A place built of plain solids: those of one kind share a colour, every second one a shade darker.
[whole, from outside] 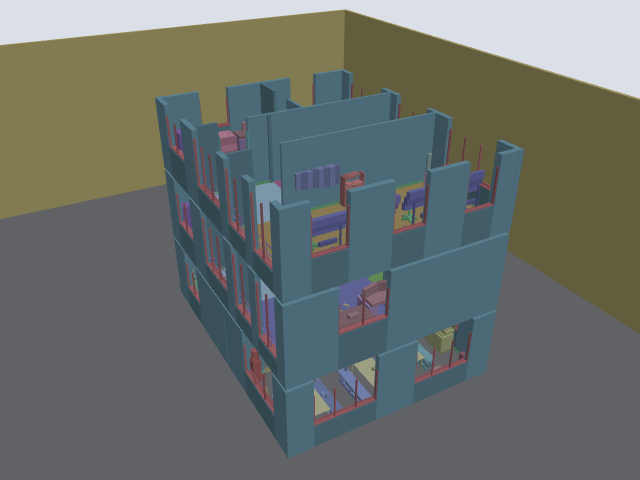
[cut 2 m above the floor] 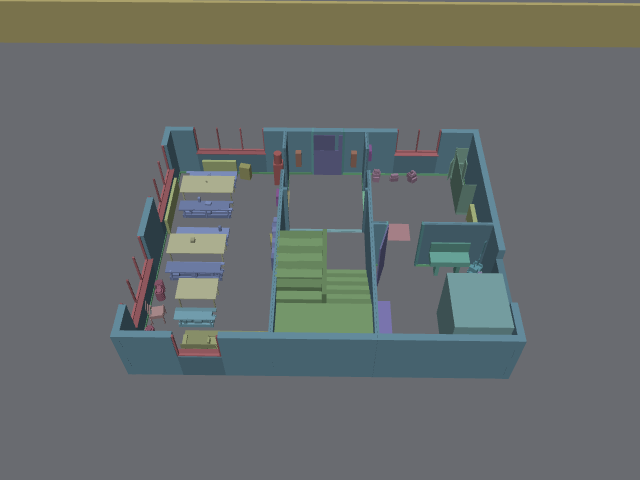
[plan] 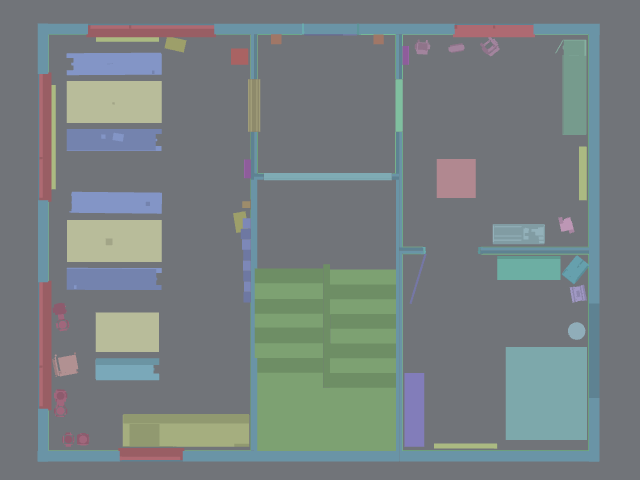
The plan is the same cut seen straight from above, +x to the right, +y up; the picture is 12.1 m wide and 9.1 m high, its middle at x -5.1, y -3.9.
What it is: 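A works' own office and amenities block on a factory's ground, three floors round one stairwell that runs through them all, for the staff and hands of a middling works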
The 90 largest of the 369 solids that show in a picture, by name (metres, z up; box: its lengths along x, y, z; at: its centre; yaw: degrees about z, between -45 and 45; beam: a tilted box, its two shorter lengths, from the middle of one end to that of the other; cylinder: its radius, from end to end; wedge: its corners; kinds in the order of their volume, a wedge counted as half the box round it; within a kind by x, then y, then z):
{
 "yard_bound_1": {"box": [32.85, 0.2, 9.05], "at": [-4.53, -15.22, 4.47]},
 "yard_bound_2": {"box": [32.85, 0.2, 9.05], "at": [-4.53, 8.41, 4.47]},
 "yard_bound_3": {"box": [0.2, 23.83, 9.05], "at": [11.79, -3.4, 4.47]},
 "wall_1": {"box": [0.2, 0.91, 2.85], "at": [-10.35, -7.65, 7.47]},
 "wall_2": {"box": [0.2, 1.01, 2.85], "at": [-10.35, -7.6, 1.38]},
 "wall_3": {"box": [0.2, 3.05, 3.05], "at": [-10.35, -6.58, 4.42]},
 "wall_4": {"box": [0.2, 2.41, 0.95], "at": [-10.35, -5.9, 0.42]},
 "wall_5": {"box": [0.2, 1.46, 2.85], "at": [-10.35, -5.28, 7.47]},
 "wall_6": {"box": [0.2, 1.66, 3.05], "at": [-10.35, -4.22, 4.42]},
 "wall_7": {"box": [0.2, 1.56, 2.85], "at": [-10.35, -3.92, 1.38]},
 "wall_8": {"box": [0.2, 1.46, 2.85], "at": [-10.35, -2.62, 7.47]},
 "wall_9": {"box": [0.2, 1.81, 1.35], "at": [-10.35, -2.5, 3.58]},
 "wall_10": {"box": [0.2, 2.41, 0.95], "at": [-10.35, -1.95, 0.42]},
 "wall_11": {"box": [0.2, 1.81, 3.05], "at": [-10.35, -0.7, 4.42]},
 "wall_12": {"box": [0.2, 0.96, 2.85], "at": [-10.35, -0.28, 1.38]},
 "wall_13": {"box": [0.2, 0.91, 2.85], "at": [-10.35, -0.25, 7.47]},
 "wall_14": {"box": [0.56, 0.2, 3.05], "at": [-10.18, 0.1, 4.42]},
 "wall_15": {"box": [0.56, 0.2, 2.85], "at": [-10.18, 0.1, 7.47]},
 "wall_16": {"box": [0.96, 0.2, 2.85], "at": [-9.97, -8.0, 7.47]},
 "wall_17": {"box": [0.96, 0.2, 2.85], "at": [-9.97, 0.1, 1.38]},
 "wall_18": {"box": [1.56, 0.2, 2.85], "at": [-9.68, -8.0, 1.38]},
 "wall_19": {"box": [2.41, 0.2, 1.15], "at": [-8.3, -8.0, 6.62]},
 "wall_20": {"box": [2.41, 0.2, 1.05], "at": [-8.3, 0.1, 0.47]},
 "wall_21": {"box": [0.51, 0.2, 3.05], "at": [-8.3, 0.1, 4.42]},
 "wall_22": {"box": [0.51, 0.2, 2.85], "at": [-8.3, 0.1, 7.47]},
 "wall_23": {"box": [1.36, 0.2, 2.85], "at": [-7.03, -8.0, 1.38]},
 "wall_24": {"box": [0.76, 0.2, 2.85], "at": [-6.72, -8.0, 7.47]},
 "wall_25": {"box": [0.76, 0.2, 2.85], "at": [-6.72, 0.1, 1.38]},
 "wall_26": {"box": [0.06, 5.26, 2.85], "at": [-6.38, -5.27, 1.38]},
 "wall_27": {"box": [0.06, 5.26, 2.85], "at": [-6.38, -5.27, 7.47]},
 "wall_28": {"box": [0.06, 5.2, 3.2], "at": [-6.32, -5.3, 1.55]},
 "wall_29": {"box": [0.06, 5.2, 2.85], "at": [-6.32, -5.3, 7.47]},
 "wall_30": {"box": [2.75, 0.2, 3.2], "at": [-4.97, -8.0, 1.55]},
 "wall_31": {"box": [2.75, 0.2, 2.85], "at": [-4.97, 0.1, 1.38]},
 "wall_32": {"box": [2.16, 0.2, 0.85], "at": [-4.97, 0.1, 3.33]},
 "wall_33": {"box": [2.16, 0.2, 0.85], "at": [-4.97, 0.1, 6.47]},
 "wall_34": {"box": [0.06, 3.86, 3.2], "at": [-3.63, -5.97, 1.55]},
 "wall_35": {"box": [0.06, 3.86, 2.85], "at": [-3.63, -5.97, 7.47]},
 "wall_36": {"box": [0.06, 3.8, 2.85], "at": [-3.57, -6.0, 1.38]},
 "wall_37": {"box": [0.06, 3.8, 2.85], "at": [-3.57, -6.0, 7.47]},
 "wall_38": {"box": [0.61, 0.2, 2.85], "at": [-3.3, -8.0, 7.47]},
 "wall_39": {"box": [0.91, 0.2, 3.05], "at": [-3.15, 0.1, 4.42]},
 "wall_40": {"box": [0.91, 0.2, 2.85], "at": [-3.15, 0.1, 7.47]},
 "wall_41": {"box": [1.06, 0.2, 2.85], "at": [-3.08, 0.1, 1.38]},
 "wall_42": {"box": [1.51, 0.2, 1.05], "at": [-1.8, 0.1, 0.47]},
 "wall_43": {"box": [1.81, 0.2, 1.15], "at": [-1.8, 0.1, 3.48]},
 "wall_44": {"box": [1.81, 0.2, 1.25], "at": [-1.8, 0.1, 6.67]},
 "wall_45": {"box": [3.8, 0.2, 2.85], "at": [-1.7, -8.0, 1.38]},
 "wall_46": {"box": [2.06, 0.06, 2.85], "at": [-1.03, -4.13, 1.38]},
 "wall_47": {"box": [2.06, 0.06, 2.85], "at": [-1.03, -4.07, 1.38]},
 "wall_48": {"box": [1.26, 0.2, 2.85], "at": [-0.42, 0.1, 1.38]},
 "wall_49": {"box": [1.11, 0.2, 3.05], "at": [-0.35, 0.1, 4.42]},
 "wall_50": {"box": [1.11, 0.2, 2.85], "at": [-0.35, 0.1, 7.47]},
 "wall_51": {"box": [0.81, 0.2, 2.85], "at": [-0.2, -8.0, 7.47]},
 "wall_52": {"box": [0.2, 1.21, 2.85], "at": [0.1, -7.5, 1.38]},
 "wall_53": {"box": [0.2, 1.51, 2.85], "at": [0.1, -7.35, 7.47]},
 "wall_54": {"box": [0.2, 1.81, 1.65], "at": [0.1, -6.0, 0.78]},
 "wall_55": {"box": [0.2, 1.31, 2.85], "at": [0.1, -4.75, 7.47]},
 "wall_56": {"box": [0.2, 1.01, 2.85], "at": [0.1, -4.6, 1.38]},
 "wall_57": {"box": [0.2, 1.46, 2.85], "at": [0.1, -3.38, 7.47]},
 "wall_58": {"box": [0.2, 1.21, 1.35], "at": [0.1, -2.05, 6.72]},
 "wall_59": {"box": [0.2, 4.3, 2.85], "at": [0.1, -1.95, 1.38]},
 "wall_60": {"box": [0.2, 1.66, 2.85], "at": [0.1, -0.62, 7.47]},
 "wall_61": {"box": [0.2, 1.36, 3.05], "at": [0.1, -0.47, 4.42]},
 "stair_1": {"box": [1.3, 0.3, 1.8], "at": [-5.69, -6.55, 0.85]},
 "stair_2": {"box": [1.3, 0.3, 1.98], "at": [-5.69, -6.27, 0.94]},
 "stair_3": {"box": [1.3, 0.3, 2.15], "at": [-5.69, -5.99, 1.02]},
 "stair_4": {"box": [1.3, 0.3, 2.33], "at": [-5.69, -5.71, 1.11]},
 "stair_5": {"box": [1.3, 0.3, 2.5], "at": [-5.69, -5.43, 1.2]},
 "stair_6": {"box": [1.3, 0.3, 2.67], "at": [-5.69, -5.15, 1.29]},
 "stair_7": {"box": [1.3, 0.3, 2.85], "at": [-5.69, -4.87, 1.38]},
 "stair_8": {"box": [1.3, 0.3, 3.02], "at": [-5.69, -4.59, 1.46]},
 "stair_9": {"box": [2.73, 1.2, 1.62], "at": [-4.97, -7.3, 0.76]},
 "stair_10": {"box": [0.13, 2.34, 4.3], "at": [-4.97, -5.53, 2.1]},
 "stair_11": {"box": [1.3, 0.3, 1.45], "at": [-4.26, -6.57, 0.68]},
 "stair_12": {"box": [1.3, 0.3, 1.27], "at": [-4.26, -6.29, 0.59]},
 "stair_13": {"box": [1.3, 0.3, 1.1], "at": [-4.26, -6.01, 0.5]},
 "stair_14": {"box": [1.3, 0.3, 0.93], "at": [-4.26, -5.73, 0.41]},
 "stair_15": {"box": [1.3, 0.3, 0.75], "at": [-4.26, -5.45, 0.33]},
 "raised_floor_drawing_1": {"box": [4.03, 8.03, 0.25], "at": [-8.3, -3.95, 6.17]},
 "wc_cubicles_1": {"box": [1.54, 1.77, 2.08], "at": [-0.81, -6.81, 0.99]},
 "raised_floor_typists_1": {"box": [4.03, 5.18, 0.25], "at": [-8.3, -2.52, 3.02]},
 "raised_floor_gallery_1": {"box": [2.88, 2.83, 0.25], "at": [-4.97, -1.35, 3.02]},
 "raised_floor_gallery_2": {"box": [2.88, 2.83, 0.25], "at": [-4.97, -1.35, 6.17]},
 "raised_floor_post_1": {"box": [4.03, 2.98, 0.25], "at": [-8.3, -6.47, 3.02]},
 "kitchenette_low_1": {"box": [2.4, 0.6, 0.68], "at": [-7.64, -7.52, 0.44]},
 "filing_tall_1": {"box": [0.62, 0.47, 1.37], "at": [-0.36, -0.53, 6.93]},
 "filing_tall_2": {"box": [0.47, 0.62, 1.37], "at": [-0.33, -0.36, 3.79]},
 "urinal_range_1": {"box": [0.38, 1.4, 1.36], "at": [-3.31, -7.12, 0.63]},
 "plan_chest_small_1": {"box": [0.69, 0.97, 0.95], "at": [-0.41, -2.06, 6.72]}
}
